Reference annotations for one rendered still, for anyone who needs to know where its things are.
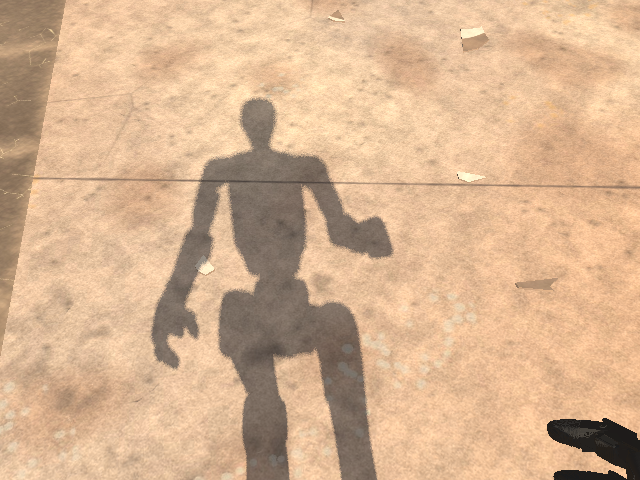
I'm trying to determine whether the right robot hand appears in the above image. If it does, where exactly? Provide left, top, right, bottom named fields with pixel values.
left=547, top=418, right=640, bottom=480

